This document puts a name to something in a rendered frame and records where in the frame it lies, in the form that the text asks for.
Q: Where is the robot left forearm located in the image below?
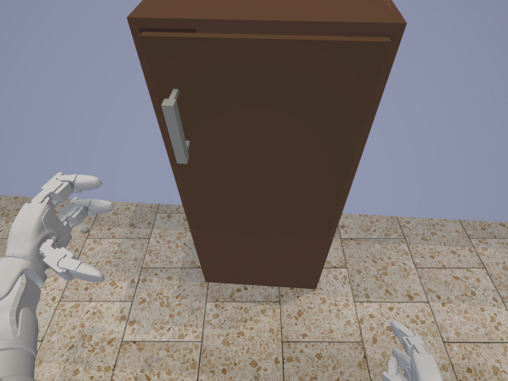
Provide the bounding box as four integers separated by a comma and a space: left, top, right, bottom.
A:
0, 256, 47, 381

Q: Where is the cupboard door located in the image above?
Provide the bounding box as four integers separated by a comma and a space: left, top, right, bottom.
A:
140, 32, 391, 238

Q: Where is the left robot hand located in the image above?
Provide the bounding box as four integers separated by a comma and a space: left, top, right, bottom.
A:
5, 172, 114, 283

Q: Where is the right robot hand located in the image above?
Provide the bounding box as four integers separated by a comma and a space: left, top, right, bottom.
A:
383, 321, 444, 381

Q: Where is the handle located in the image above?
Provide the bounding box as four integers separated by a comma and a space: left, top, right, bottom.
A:
161, 89, 190, 164

